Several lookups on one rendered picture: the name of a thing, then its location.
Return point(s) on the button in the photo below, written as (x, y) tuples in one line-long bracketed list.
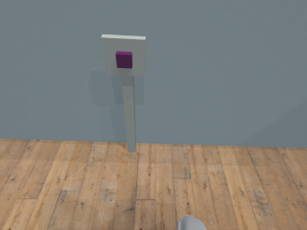
[(124, 59)]

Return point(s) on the right robot thigh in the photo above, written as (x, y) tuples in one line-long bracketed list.
[(189, 223)]

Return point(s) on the panel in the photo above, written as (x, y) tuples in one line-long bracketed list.
[(135, 44)]

